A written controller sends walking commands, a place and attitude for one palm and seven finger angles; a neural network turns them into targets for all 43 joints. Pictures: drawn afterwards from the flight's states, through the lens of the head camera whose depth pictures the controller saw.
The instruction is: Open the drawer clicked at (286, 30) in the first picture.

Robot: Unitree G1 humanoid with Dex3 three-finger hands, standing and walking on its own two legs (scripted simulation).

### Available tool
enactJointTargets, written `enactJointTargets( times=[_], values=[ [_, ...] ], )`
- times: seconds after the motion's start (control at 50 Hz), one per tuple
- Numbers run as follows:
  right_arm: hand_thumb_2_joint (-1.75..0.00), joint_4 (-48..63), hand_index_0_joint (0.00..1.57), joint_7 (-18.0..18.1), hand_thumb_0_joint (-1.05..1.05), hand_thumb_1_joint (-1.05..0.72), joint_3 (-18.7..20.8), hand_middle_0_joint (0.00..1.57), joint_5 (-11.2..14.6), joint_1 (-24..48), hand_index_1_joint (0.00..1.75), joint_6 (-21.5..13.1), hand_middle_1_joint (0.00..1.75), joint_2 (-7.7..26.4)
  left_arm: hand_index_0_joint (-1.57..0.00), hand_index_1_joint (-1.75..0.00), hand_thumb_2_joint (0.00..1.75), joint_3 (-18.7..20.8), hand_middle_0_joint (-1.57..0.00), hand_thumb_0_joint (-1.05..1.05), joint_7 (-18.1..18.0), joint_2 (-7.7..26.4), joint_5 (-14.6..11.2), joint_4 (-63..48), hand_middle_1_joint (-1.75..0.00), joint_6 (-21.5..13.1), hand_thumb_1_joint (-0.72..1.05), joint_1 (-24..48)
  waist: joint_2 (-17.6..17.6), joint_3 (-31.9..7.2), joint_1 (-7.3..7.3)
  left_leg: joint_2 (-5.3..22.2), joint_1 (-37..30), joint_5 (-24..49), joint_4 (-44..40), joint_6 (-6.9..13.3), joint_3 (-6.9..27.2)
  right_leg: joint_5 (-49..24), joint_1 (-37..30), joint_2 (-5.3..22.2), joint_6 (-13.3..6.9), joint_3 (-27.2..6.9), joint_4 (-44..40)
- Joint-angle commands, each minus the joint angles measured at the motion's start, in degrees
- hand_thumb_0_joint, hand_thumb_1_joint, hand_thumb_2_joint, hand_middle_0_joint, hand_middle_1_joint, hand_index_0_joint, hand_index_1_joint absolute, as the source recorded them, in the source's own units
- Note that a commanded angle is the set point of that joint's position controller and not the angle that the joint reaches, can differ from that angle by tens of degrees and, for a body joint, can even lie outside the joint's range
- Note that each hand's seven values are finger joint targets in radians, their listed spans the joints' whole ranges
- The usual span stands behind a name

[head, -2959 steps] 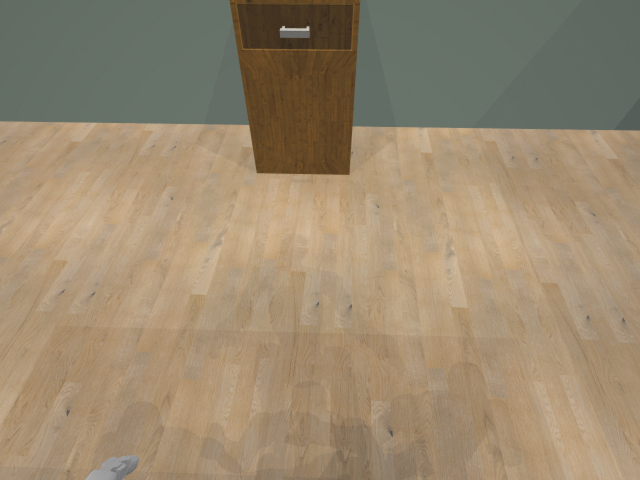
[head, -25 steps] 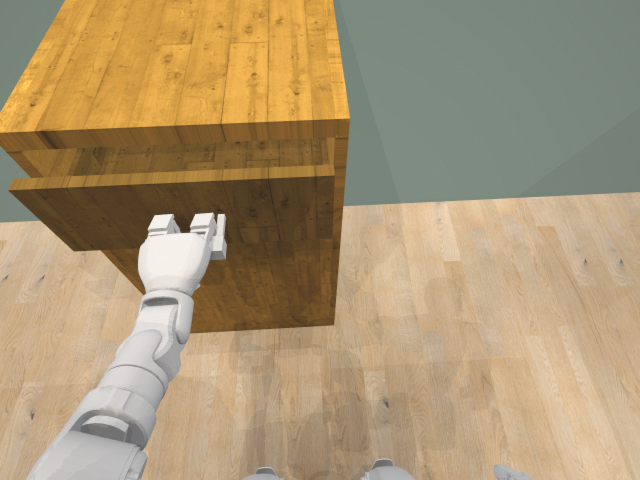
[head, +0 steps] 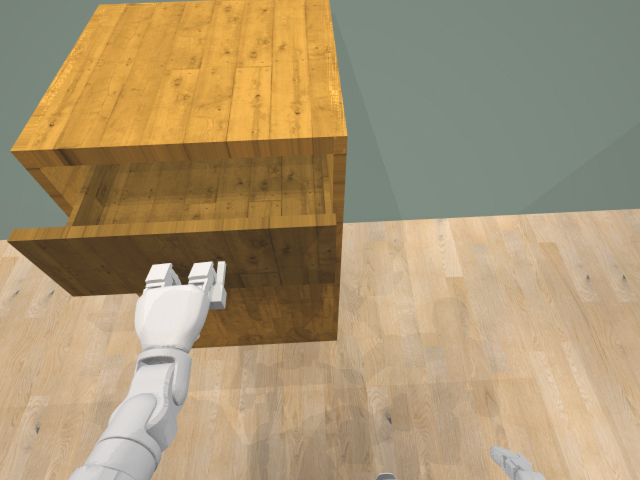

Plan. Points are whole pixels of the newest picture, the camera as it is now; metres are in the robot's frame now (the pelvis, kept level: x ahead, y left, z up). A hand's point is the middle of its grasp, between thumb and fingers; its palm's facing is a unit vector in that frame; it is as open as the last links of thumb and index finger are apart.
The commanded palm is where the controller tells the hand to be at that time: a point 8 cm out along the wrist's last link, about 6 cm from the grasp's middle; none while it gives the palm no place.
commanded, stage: pull the drawer open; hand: left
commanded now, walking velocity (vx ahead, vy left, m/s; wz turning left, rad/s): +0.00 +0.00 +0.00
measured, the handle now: (187, 284) +0.38 +0.20 -0.02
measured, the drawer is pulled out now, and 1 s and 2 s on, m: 0.13 0.26 0.30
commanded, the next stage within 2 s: open the thumb to release the handle in 1.70 s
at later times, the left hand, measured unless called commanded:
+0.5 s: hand (182, 369) +0.27 +0.19 -0.04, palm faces -0.02 -0.07 -1.00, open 5.8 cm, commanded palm +0.23 +0.20 +0.01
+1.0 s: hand (174, 429) +0.20 +0.19 -0.04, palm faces +0.00 -0.09 -1.00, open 5.8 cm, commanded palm +0.16 +0.20 +0.01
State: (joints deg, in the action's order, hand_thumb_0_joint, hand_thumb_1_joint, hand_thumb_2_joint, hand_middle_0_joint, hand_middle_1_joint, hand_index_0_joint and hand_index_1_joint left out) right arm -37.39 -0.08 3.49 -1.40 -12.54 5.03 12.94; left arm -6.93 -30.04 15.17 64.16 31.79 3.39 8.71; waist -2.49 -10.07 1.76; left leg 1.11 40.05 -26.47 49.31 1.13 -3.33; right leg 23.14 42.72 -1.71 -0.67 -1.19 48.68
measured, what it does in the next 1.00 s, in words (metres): stands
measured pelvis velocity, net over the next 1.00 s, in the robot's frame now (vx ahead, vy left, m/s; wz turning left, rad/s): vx -0.01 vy -0.02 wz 0.01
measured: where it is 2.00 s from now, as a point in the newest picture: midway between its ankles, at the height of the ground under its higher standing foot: outside the picture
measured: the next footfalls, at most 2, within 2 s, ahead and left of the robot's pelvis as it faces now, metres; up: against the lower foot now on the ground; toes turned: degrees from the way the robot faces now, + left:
none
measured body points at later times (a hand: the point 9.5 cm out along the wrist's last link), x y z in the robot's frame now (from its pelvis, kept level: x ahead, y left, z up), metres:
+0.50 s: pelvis -0.01 -0.01 +0.00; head +0.04 -0.03 +0.44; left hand +0.26 +0.19 +0.01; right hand +0.16 -0.25 -0.12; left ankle -0.03 +0.10 -0.69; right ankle +0.00 -0.11 -0.69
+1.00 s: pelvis -0.01 -0.02 -0.01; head +0.03 -0.04 +0.44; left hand +0.19 +0.19 +0.01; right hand +0.19 -0.24 -0.11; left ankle -0.03 +0.10 -0.69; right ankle +0.00 -0.11 -0.69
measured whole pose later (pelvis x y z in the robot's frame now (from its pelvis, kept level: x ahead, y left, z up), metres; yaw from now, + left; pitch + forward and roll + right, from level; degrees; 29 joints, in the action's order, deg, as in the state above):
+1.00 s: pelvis -0.01 -0.02 -0.01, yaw +1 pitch +14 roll +1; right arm -34.8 -0.9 1.6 -2.8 -5.6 3.4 12.2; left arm -8.7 -33.0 14.7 65.3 9.1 1.7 -19.0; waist -1.5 -9.5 -1.8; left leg 1.0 38.9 -27.9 53.4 -0.2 -2.9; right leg 25.8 42.5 -1.6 -2.1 -0.8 54.8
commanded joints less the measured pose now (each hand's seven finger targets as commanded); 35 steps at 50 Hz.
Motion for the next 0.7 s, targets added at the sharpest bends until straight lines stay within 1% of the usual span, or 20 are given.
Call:
enactJointTargets(
  times=[0.0,0.02,0.06,0.1,0.14,0.18,0.2,0.28,0.3,0.32,0.34,0.4,0.44,0.46,0.5,0.56,0.58,0.6,0.62,0.68],
  values=[
    [-0.9,7.0,0.2,0.6,0.0,-0.9,2.5,0.2,0.1,1.4,0.3,-2.4,0.3,7.3,-0.4,-1.35,0.9,5.2,-0.4,0.0,-3.4,8.4,-0.5,-11.2,-1.35,2.0,0.9,4.6,2.6,-17.6,-2.06,-1.8,-10.0,28.3,-3.4,0.0,1.5,-27.2,-14.1,-0.9,-2.0,2.2,-3.4],
    [-0.9,7.2,0.2,0.5,0.0,-0.9,2.4,0.2,0.1,1.7,0.3,-2.4,0.3,7.2,-0.4,-1.35,0.9,4.9,-0.4,0.0,-3.5,8.0,-0.2,-11.4,-1.35,2.1,0.9,3.1,2.8,-17.2,-2.39,-1.9,-10.0,27.4,-3.5,0.0,1.4,-26.2,-14.0,-1.0,-1.9,2.2,-3.5],
    [-0.9,7.0,0.2,0.5,0.0,-0.9,2.2,0.2,0.1,2.2,0.3,-2.8,0.3,7.2,-0.4,-1.35,0.9,3.6,-0.4,0.0,-3.5,7.1,-0.2,-11.4,-1.35,2.3,0.9,4.4,3.1,-15.1,-1.87,-2.0,-9.2,24.6,-3.7,0.0,1.4,-24.1,-12.8,-1.0,-1.9,2.4,-3.7],
    [-0.9,7.0,0.2,0.9,0.0,-0.9,2.1,0.2,0.0,2.9,0.3,-2.8,0.3,7.3,-0.4,-1.35,0.9,5.0,-0.4,0.0,-3.6,9.0,0.0,-12.1,-1.35,2.3,0.9,4.9,2.5,-15.5,-2.24,-2.2,-9.0,23.1,-3.9,0.0,1.6,-22.8,-13.2,-1.0,-2.2,2.1,-3.7],
    [-0.9,7.2,0.2,0.8,0.0,-0.9,2.0,0.2,0.0,3.3,0.3,-3.0,0.3,7.0,-0.4,-1.35,0.9,3.0,-0.4,0.0,-3.7,7.0,0.2,-12.8,-1.35,2.5,0.9,4.5,2.1,-15.4,-2.04,-2.2,-9.9,22.7,-3.7,0.1,1.5,-22.0,-12.4,-1.0,-2.1,2.4,-3.7],
    [-0.9,7.6,0.2,0.8,0.0,-0.9,1.9,0.2,-0.1,3.9,0.3,-3.1,0.3,6.9,-0.4,-1.35,0.9,3.2,-0.4,0.0,-3.6,6.8,0.1,-13.5,-1.35,2.5,0.9,1.9,2.1,-15.8,-2.71,-2.4,-9.9,23.1,-3.6,0.0,1.5,-22.6,-13.1,-1.0,-2.2,2.2,-3.6],
    [-0.9,7.6,0.2,0.9,0.0,-0.9,1.9,0.2,-0.1,4.3,0.3,-3.0,0.3,6.9,-0.4,-1.35,0.9,4.6,-0.4,0.0,-3.5,8.1,0.0,-13.2,-1.35,2.7,0.9,0.7,2.3,-16.1,-3.18,-2.4,-9.8,23.8,-3.6,0.0,1.4,-23.8,-13.9,-1.0,-2.3,2.0,-3.6],
    [-0.9,8.1,0.2,1.0,0.0,-0.9,1.5,0.2,0.1,5.2,0.3,-3.4,0.3,6.6,-0.4,-1.35,0.9,2.6,-0.4,0.0,-2.9,6.0,-0.4,-13.8,-1.35,2.4,0.9,-1.0,4.2,-13.3,-2.84,-2.7,-8.6,20.5,-4.0,0.1,1.5,-21.4,-13.3,-0.9,-2.0,1.9,-4.1],
    [-0.9,8.0,0.2,1.1,0.0,-0.9,1.5,0.2,0.1,5.6,0.3,-3.4,0.3,6.8,-0.4,-1.35,0.9,3.6,-0.4,0.0,-3.0,7.2,-0.4,-14.7,-1.35,2.1,0.9,-0.2,3.4,-14.0,-3.09,-2.6,-8.9,21.1,-4.1,0.0,1.6,-21.7,-13.5,-0.9,-2.2,1.7,-4.0],
    [-0.9,8.6,0.2,1.0,0.0,-0.9,1.5,0.2,0.0,5.8,0.3,-3.6,0.3,6.6,-0.4,-1.35,0.9,3.4,-0.4,0.0,-3.1,7.1,-0.3,-16.7,-1.35,1.9,0.9,-1.3,2.3,-15.2,-3.54,-2.7,-9.5,21.3,-4.0,0.0,1.4,-21.9,-14.0,-0.8,-2.1,1.5,-3.8],
    [-0.9,8.7,0.2,1.0,0.0,-0.9,1.5,0.2,-0.1,6.0,0.3,-3.7,0.3,6.4,-0.4,-1.35,0.9,2.9,-0.4,0.0,-3.0,6.1,-0.5,-16.3,-1.35,1.9,0.9,-3.6,3.5,-15.0,-3.47,-2.8,-9.3,21.5,-3.7,0.1,1.2,-23.1,-14.5,-0.8,-2.1,1.4,-3.8],
    [-0.9,8.8,0.2,0.9,0.0,-0.9,1.4,0.2,-0.1,6.6,0.3,-3.8,0.3,6.4,-0.4,-1.35,0.9,4.7,-0.4,0.0,-2.9,7.4,-0.6,-17.2,-1.35,1.6,0.9,-7.6,4.4,-15.3,-4.25,-3.0,-8.3,21.6,-3.6,-0.1,1.1,-25.6,-16.0,-0.5,-2.0,0.7,-3.6],
    [-0.9,9.3,0.2,0.7,0.0,-0.9,1.2,0.2,-0.1,7.2,0.3,-3.9,0.3,6.2,-0.4,-1.35,0.9,3.4,-0.4,0.0,-3.0,6.1,-0.7,-19.1,-1.35,1.3,0.9,-9.8,4.4,-14.1,-4.04,-3.0,-7.9,20.6,-3.5,0.0,1.1,-25.2,-15.5,-0.4,-1.9,0.6,-3.7],
    [-0.9,9.3,0.2,0.6,0.0,-0.9,1.2,0.2,-0.1,7.5,0.3,-4.0,0.3,6.1,-0.4,-1.35,0.9,4.2,-0.4,0.0,-3.2,6.9,-0.5,-19.6,-1.35,1.1,0.9,-10.4,4.0,-13.2,-4.17,-3.1,-7.8,20.3,-3.6,-0.1,1.2,-24.4,-14.9,-0.5,-2.1,0.6,-3.7],
    [-0.9,9.6,0.2,0.5,0.0,-0.9,1.3,0.2,-0.3,8.1,0.3,-4.0,0.3,6.3,-0.4,-1.35,0.9,4.9,-0.4,0.0,-3.5,7.3,-0.2,-21.2,-1.35,1.0,0.9,-12.2,3.0,-13.9,-4.61,-3.0,-8.1,21.2,-3.4,-0.1,1.3,-24.6,-15.1,-0.7,-2.3,0.4,-3.3],
    [-0.9,9.8,0.2,0.1,0.0,-0.9,1.2,0.2,-0.5,8.4,0.3,-4.1,0.3,5.9,-0.4,-1.35,0.9,4.0,-0.4,0.0,-4.1,6.1,0.0,-22.9,-1.35,1.1,0.9,-15.7,4.0,-13.7,-4.38,-3.0,-8.1,20.9,-2.7,-0.2,1.2,-24.8,-14.5,-0.5,-2.1,0.4,-2.9],
    [-0.9,10.0,0.2,0.0,0.0,-0.9,1.2,0.2,-0.5,8.6,0.3,-4.1,0.3,6.0,-0.4,-1.35,0.9,3.3,-0.4,0.0,-4.2,5.7,0.0,-24.4,-1.35,1.0,0.9,-15.5,3.3,-13.3,-4.17,-3.0,-8.1,20.4,-2.7,-0.2,1.3,-24.2,-14.0,-0.5,-2.2,0.4,-2.8],
    [-0.9,10.1,0.2,-0.1,0.0,-0.9,1.2,0.2,-0.6,8.9,0.3,-4.1,0.3,6.0,-0.4,-1.35,0.9,4.7,-0.4,0.0,-4.5,6.8,0.0,-25.2,-1.35,0.9,0.9,-16.8,3.0,-13.7,-4.65,-2.9,-8.5,21.6,-2.7,-0.3,1.5,-24.3,-14.0,-0.7,-2.4,0.5,-2.5],
    [-0.9,10.4,0.2,-0.2,0.0,-0.9,1.1,0.2,-0.7,9.2,0.3,-4.0,0.3,6.0,-0.4,-1.35,0.9,3.2,-0.4,0.0,-4.6,5.7,0.1,-26.7,-1.35,1.1,0.9,-17.3,2.5,-14.5,-4.46,-2.9,-8.8,21.1,-2.3,-0.2,1.3,-24.3,-14.0,-0.5,-2.2,0.3,-2.5],
    [-0.9,10.4,0.2,-0.2,0.0,-0.9,1.1,0.2,-0.7,9.8,0.3,-4.2,0.3,5.7,-0.4,-1.35,0.9,3.7,-0.4,0.0,-5.0,5.9,0.0,-27.1,-1.35,1.1,0.9,-20.3,4.0,-12.8,-4.36,-3.1,-7.8,19.2,-2.1,-0.2,1.4,-23.4,-13.5,-0.5,-2.1,0.2,-2.5]
  ],
)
